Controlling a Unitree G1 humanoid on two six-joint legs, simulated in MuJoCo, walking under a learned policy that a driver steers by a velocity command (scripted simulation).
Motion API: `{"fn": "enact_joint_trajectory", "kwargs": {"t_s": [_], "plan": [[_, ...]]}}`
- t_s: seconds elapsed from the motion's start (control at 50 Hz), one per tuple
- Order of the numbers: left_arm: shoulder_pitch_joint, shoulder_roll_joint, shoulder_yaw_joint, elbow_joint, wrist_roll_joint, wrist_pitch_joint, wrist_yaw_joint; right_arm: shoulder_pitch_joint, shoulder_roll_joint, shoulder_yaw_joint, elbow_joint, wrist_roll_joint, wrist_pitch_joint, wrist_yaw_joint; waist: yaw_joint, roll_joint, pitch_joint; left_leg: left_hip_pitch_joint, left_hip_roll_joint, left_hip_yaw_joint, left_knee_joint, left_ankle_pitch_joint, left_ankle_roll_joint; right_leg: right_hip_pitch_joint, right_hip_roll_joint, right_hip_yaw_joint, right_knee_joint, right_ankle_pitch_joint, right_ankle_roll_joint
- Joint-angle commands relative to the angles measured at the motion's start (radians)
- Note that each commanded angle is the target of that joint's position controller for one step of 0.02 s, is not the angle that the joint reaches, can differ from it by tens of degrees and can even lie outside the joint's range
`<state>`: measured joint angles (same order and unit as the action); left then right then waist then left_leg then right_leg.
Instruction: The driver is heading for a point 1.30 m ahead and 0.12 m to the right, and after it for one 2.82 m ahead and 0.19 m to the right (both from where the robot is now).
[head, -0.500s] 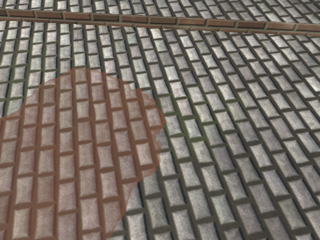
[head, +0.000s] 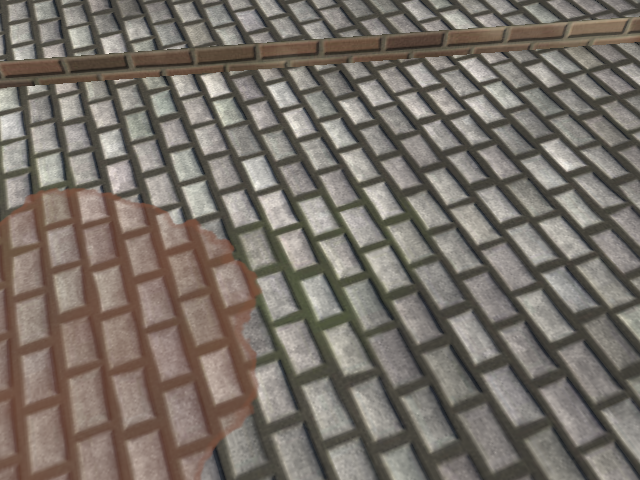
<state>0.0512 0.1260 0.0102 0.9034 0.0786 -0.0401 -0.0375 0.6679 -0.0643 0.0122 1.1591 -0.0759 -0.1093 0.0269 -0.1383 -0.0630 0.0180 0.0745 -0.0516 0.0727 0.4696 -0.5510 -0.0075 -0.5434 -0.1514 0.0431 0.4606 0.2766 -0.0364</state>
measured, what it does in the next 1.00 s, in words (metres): goes down: right foot 0.11 m lower, then left foot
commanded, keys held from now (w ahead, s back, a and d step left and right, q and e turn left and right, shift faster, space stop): w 0.80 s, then no key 0.20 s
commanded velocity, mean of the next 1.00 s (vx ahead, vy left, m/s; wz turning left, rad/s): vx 0.46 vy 0.00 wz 0.00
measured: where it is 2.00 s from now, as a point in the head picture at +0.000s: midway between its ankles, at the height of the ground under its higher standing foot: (326, 398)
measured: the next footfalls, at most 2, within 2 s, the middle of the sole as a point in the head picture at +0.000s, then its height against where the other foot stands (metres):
right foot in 0.12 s outside the picture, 0.11 m lower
left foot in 0.58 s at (290, 472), level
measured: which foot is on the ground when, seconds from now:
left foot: down 0.00-0.12, up 0.14-0.56, down 0.58-1.00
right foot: up 0.00-0.10, down 0.12-0.58, up 0.60-1.00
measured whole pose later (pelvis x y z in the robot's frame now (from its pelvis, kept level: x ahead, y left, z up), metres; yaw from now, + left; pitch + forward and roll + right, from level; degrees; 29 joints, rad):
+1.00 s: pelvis +0.57 -0.06 -0.07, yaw +1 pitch +2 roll +2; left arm 0.03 0.24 0.05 0.94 0.00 -0.07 0.01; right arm 0.36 -0.21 -0.04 1.03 0.00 -0.07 -0.01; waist -0.06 -0.04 0.00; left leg -0.09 -0.05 0.05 0.29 -0.24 0.04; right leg -0.63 -0.07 0.04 0.57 0.08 -0.02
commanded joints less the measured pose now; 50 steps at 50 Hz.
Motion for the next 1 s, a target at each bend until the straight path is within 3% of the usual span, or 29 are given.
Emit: {"fn": "enact_joint_trajectory", "kwargs": {"t_s": [0.02,0.06,0.08,0.1,0.12,0.14,0.16,0.18,0.2,0.22,0.24,0.26,0.28,0.32,0.36,0.4,0.5,0.54,0.58,0.6,0.62,0.64,0.66,0.68,0.7,0.74,0.78,0.88,1.0], "plan": [[-0.179,0.058,-0.004,-0.088,0.002,-0.01,-0.004,0.091,-0.126,-0.022,-0.013,0.015,0.007,-0.022,-0.021,0.07,0.195,-0.077,0.274,-0.219,-0.07,0.323,0.201,-0.07,-0.015,-0.001,-0.086,-0.046,-0.004],[-0.154,0.084,-0.002,-0.056,-0.008,-0.019,0.0,0.101,-0.161,-0.038,-0.018,0.011,0.035,-0.032,-0.02,0.065,0.174,-0.036,0.274,-0.222,-0.008,0.371,0.169,0.015,-0.008,-0.013,-0.147,-0.073,0.005],[-0.064,0.258,0.074,-0.049,-0.202,-0.049,0.009,-0.084,-0.277,-0.085,-0.06,0.12,0.054,-0.063,0.086,0.069,0.186,-0.215,0.215,-0.198,0.241,0.599,0.133,0.221,0.065,0.001,-0.071,-0.211,-0.003],[0.186,0.282,0.083,0.019,-0.204,-0.065,0.016,-0.087,-0.263,-0.075,-0.072,0.117,0.046,-0.069,0.203,0.039,-0.032,-0.299,0.172,-0.132,0.505,0.622,0.1,0.522,0.065,-0.043,-0.009,-0.062,-0.011],[0.447,0.319,0.092,0.106,-0.153,-0.065,0.015,-0.034,-0.152,-0.054,-0.051,0.112,0.026,-0.065,0.27,-0.066,-0.243,-0.592,0.097,-0.074,0.902,0.183,0.04,0.935,-0.054,0.024,0.201,0.32,-0.038],[0.529,0.321,0.077,0.133,-0.114,-0.06,0.004,0.1,-0.085,-0.039,-0.021,0.131,-0.013,-0.051,0.248,-0.307,-0.385,-0.848,0.015,-0.169,1.307,-0.247,0.008,1.159,-0.169,0.202,0.318,0.71,-0.105],[0.566,0.294,0.072,0.135,-0.115,-0.039,-0.01,0.138,-0.111,-0.049,-0.025,0.158,-0.047,-0.038,0.267,-0.33,-0.499,-0.912,0.019,-0.268,1.434,-0.233,0.018,1.165,-0.214,0.342,0.242,0.655,-0.196],[0.569,0.35,0.092,0.16,-0.115,-0.036,-0.016,0.006,-0.065,-0.032,-0.127,0.202,-0.051,-0.045,0.271,-0.3,-0.542,-1.074,0.047,-0.216,1.509,-0.14,0.008,1.151,-0.361,0.619,-0.003,-0.06,-0.334],[0.467,0.258,0.071,0.161,-0.104,-0.031,-0.012,-0.163,-0.077,-0.034,-0.168,0.188,-0.038,-0.065,0.251,-0.023,-0.355,-1.136,0.114,-0.112,1.463,-0.03,-0.001,0.938,-0.303,0.6,-0.135,-0.314,-0.304],[0.271,0.146,0.03,0.111,-0.103,-0.036,-0.003,-0.295,-0.127,-0.047,-0.205,0.138,-0.011,-0.079,0.201,0.11,-0.148,-1.075,0.139,-0.066,1.398,0.079,0.009,0.643,-0.216,0.409,-0.142,-0.166,-0.248],[0.161,0.173,0.026,0.08,-0.074,-0.053,-0.002,-0.22,-0.095,-0.049,-0.199,0.118,0.013,-0.08,0.112,0.132,-0.14,-0.94,0.18,-0.123,1.313,0.17,0.023,0.445,-0.251,0.378,-0.127,-0.083,-0.267],[0.109,0.169,0.024,0.075,-0.074,-0.061,-0.006,-0.187,-0.071,-0.047,-0.189,0.098,0.032,-0.079,0.074,0.12,-0.088,-0.875,0.205,-0.144,1.237,0.181,0.032,0.301,-0.232,0.338,-0.13,-0.061,-0.248],[0.112,0.109,0.004,0.09,-0.082,-0.071,-0.004,-0.21,-0.092,-0.06,-0.204,0.11,0.039,-0.073,0.061,0.043,-0.01,-0.876,0.224,-0.173,1.094,0.247,0.062,0.228,-0.155,0.229,-0.159,-0.128,-0.178],[0.149,0.163,0.011,0.107,-0.077,-0.076,0.027,-0.318,-0.128,-0.068,-0.256,0.096,0.024,-0.076,0.072,-0.023,0.071,-0.783,0.195,-0.123,0.702,0.402,0.041,0.108,-0.042,0.089,-0.25,-0.124,-0.165],[0.194,0.198,0.017,0.117,-0.071,-0.073,0.055,-0.412,-0.151,-0.071,-0.286,0.078,0.011,-0.061,0.084,-0.016,0.04,-0.667,0.164,-0.093,0.404,0.583,0.031,0.118,-0.003,0.027,-0.251,-0.074,-0.163],[0.231,0.26,0.038,0.12,-0.089,-0.07,0.065,-0.528,-0.148,-0.061,-0.324,0.091,0.014,-0.042,0.115,-0.011,0.03,-0.631,0.134,-0.076,0.259,0.646,0.028,0.2,-0.043,0.053,-0.293,-0.07,-0.179],[0.369,0.249,0.059,0.177,-0.111,-0.049,0.062,-0.729,-0.204,-0.066,-0.391,0.092,0.018,-0.01,0.173,0.069,0.078,-0.764,0.122,-0.085,0.109,0.585,0.091,0.517,-0.11,0.071,-0.234,-0.095,-0.153],[0.368,0.26,0.066,0.176,-0.101,-0.036,0.057,-0.71,-0.222,-0.075,-0.395,0.094,0.012,-0.003,0.149,0.046,0.028,-0.664,0.082,-0.044,0.067,0.487,0.114,0.571,-0.098,0.05,-0.138,0.081,-0.133],[0.325,0.241,0.055,0.154,-0.089,-0.031,0.05,-0.437,-0.304,-0.117,-0.308,0.09,0.009,-0.006,0.025,0.037,-0.147,-0.238,0.063,-0.04,0.079,0.555,0.167,0.452,-0.002,-0.018,0.172,0.251,-0.091],[0.355,0.199,0.037,0.135,-0.066,-0.044,0.047,-0.244,-0.396,-0.14,-0.27,0.085,0.014,-0.013,-0.011,0.159,-0.31,0.141,0.273,-0.314,0.099,0.603,0.263,0.16,0.101,-0.074,0.524,-0.122,-0.042],[0.44,0.114,0.009,0.141,-0.081,-0.073,0.03,-0.182,-0.413,-0.137,-0.243,0.088,0.018,-0.006,0.025,0.364,-0.441,0.387,0.455,-0.753,-0.071,0.407,0.393,-0.152,0.232,-0.006,0.822,-0.841,-0.007],[0.352,0.214,0.037,0.138,-0.109,-0.094,0.022,-0.201,-0.343,-0.12,-0.245,0.092,0.019,-0.01,0.004,0.263,-0.36,0.339,0.42,-0.77,-0.137,0.216,0.349,-0.28,0.174,0.079,0.908,-0.843,-0.025],[0.23,0.252,0.048,0.091,-0.123,-0.1,0.025,-0.326,-0.315,-0.109,-0.268,0.094,0.017,-0.017,0.027,0.202,-0.19,0.16,0.394,-0.626,-0.178,0.229,0.302,-0.332,0.119,0.038,0.882,-0.734,-0.033],[0.178,0.247,0.052,0.076,-0.116,-0.093,0.035,-0.427,-0.291,-0.098,-0.291,0.081,0.014,-0.015,0.07,0.096,-0.114,-0.03,0.363,-0.518,-0.219,0.309,0.28,-0.269,0.07,0.019,0.824,-0.634,-0.029],[0.18,0.227,0.058,0.076,-0.101,-0.079,0.044,-0.482,-0.259,-0.089,-0.294,0.069,0.011,-0.009,0.115,0.076,-0.077,-0.172,0.33,-0.45,-0.257,0.354,0.259,-0.188,0.041,0.024,0.758,-0.576,-0.025],[0.237,0.177,0.057,0.085,-0.096,-0.05,0.052,-0.491,-0.237,-0.082,-0.278,0.07,0.008,-0.001,0.165,0.121,-0.064,-0.294,0.285,-0.353,-0.308,0.367,0.242,-0.084,0.017,0.023,0.675,-0.544,-0.022],[0.214,0.17,0.06,0.076,-0.088,-0.04,0.059,-0.442,-0.272,-0.089,-0.253,0.072,0.002,-0.011,0.169,0.118,-0.042,-0.32,0.275,-0.295,-0.345,0.407,0.253,-0.107,0.013,0.013,0.6,-0.478,-0.013],[0.057,0.145,0.054,0.021,-0.077,-0.045,0.056,-0.368,-0.282,-0.084,-0.212,0.071,0.014,-0.039,0.146,0.115,-0.02,-0.311,0.223,-0.121,-0.292,0.844,0.205,-0.074,0.054,-0.023,0.276,-0.235,0.02],[-0.056,0.165,0.043,-0.011,-0.082,-0.035,0.038,-0.314,-0.288,-0.081,-0.153,0.082,0.034,-0.043,0.11,0.158,-0.028,-0.202,0.24,-0.111,-0.18,0.872,0.172,0.049,0.115,-0.029,0.075,-0.205,0.007]]}}
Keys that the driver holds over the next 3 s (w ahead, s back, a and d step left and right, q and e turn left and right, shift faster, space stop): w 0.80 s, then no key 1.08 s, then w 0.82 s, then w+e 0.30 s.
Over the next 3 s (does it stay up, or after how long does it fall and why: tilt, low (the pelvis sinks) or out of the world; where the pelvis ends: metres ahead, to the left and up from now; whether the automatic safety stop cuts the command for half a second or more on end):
stays up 1.16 -0.02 -0.07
